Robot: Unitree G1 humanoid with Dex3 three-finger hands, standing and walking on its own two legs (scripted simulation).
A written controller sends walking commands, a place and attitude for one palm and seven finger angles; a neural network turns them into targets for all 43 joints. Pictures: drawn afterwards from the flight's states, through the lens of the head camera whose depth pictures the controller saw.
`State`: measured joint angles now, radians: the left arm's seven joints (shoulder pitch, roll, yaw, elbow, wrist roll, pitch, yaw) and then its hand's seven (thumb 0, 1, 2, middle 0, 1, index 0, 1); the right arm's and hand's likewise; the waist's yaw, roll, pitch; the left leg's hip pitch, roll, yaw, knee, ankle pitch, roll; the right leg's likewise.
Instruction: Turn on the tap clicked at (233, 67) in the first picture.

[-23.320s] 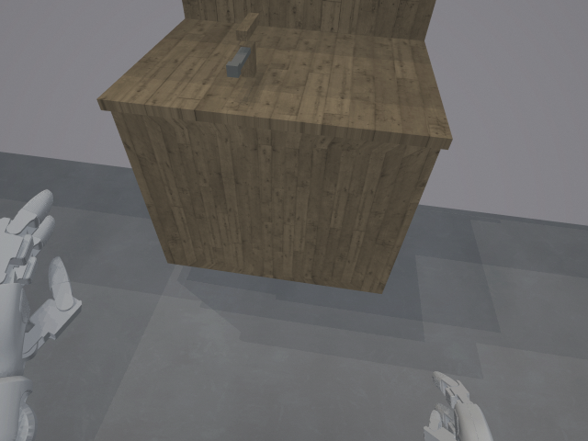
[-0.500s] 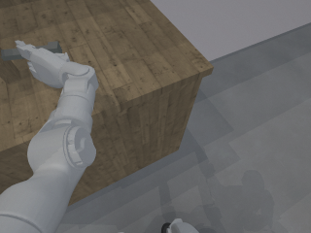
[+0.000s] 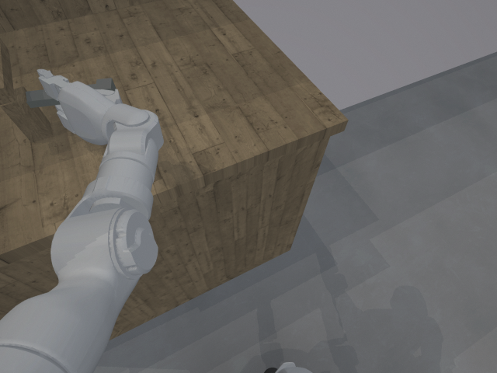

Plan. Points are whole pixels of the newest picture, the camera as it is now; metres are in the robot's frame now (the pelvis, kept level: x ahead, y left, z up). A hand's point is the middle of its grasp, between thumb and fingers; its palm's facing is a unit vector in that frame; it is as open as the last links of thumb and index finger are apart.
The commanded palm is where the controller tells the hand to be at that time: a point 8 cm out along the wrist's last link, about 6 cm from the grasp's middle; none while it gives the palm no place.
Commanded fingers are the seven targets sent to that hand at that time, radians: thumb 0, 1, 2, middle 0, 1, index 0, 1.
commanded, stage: lift the hand up off the lever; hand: left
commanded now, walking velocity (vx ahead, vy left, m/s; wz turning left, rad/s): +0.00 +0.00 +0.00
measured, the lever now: (106, 90) +0.56 +0.20 +0.13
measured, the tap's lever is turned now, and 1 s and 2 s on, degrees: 75 74 74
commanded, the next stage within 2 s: draw the hand back beside the body in 1.78 s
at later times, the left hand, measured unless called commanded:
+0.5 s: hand (112, 94) +0.51 +0.17 +0.16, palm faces +0.84 -0.53 -0.13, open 7.8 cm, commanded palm +0.45 +0.18 +0.17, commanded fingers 0.00 0.90 0.90 -0.15 -0.15 -0.15 -0.15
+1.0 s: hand (111, 84) +0.50 +0.16 +0.19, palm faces +0.83 -0.53 -0.18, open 7.8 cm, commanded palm +0.45 +0.18 +0.19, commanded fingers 0.00 0.90 0.90 -0.15 -0.15 -0.15 -0.15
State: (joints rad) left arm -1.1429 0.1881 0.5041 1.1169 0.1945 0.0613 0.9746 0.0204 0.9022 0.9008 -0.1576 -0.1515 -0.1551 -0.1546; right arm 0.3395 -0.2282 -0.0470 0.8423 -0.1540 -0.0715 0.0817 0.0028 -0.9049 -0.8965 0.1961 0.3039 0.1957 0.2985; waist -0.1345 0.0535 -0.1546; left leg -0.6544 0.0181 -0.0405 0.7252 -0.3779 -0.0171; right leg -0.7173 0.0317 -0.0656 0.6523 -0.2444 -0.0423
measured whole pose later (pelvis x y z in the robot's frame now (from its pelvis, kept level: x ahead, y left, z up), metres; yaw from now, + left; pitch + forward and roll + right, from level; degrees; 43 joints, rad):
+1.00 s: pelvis -0.02 -0.02 +0.01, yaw +1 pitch +13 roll +0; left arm -1.17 0.17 0.51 1.05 0.20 0.20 0.99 0.02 0.90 0.90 -0.16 -0.15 -0.16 -0.15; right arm 0.25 -0.23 -0.05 0.86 -0.13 -0.06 0.03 0.00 -0.90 -0.90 0.20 0.30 0.20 0.30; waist -0.10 0.05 -0.13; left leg -0.56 0.02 -0.04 0.65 -0.33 -0.04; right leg -0.64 0.03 -0.07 0.62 -0.22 -0.06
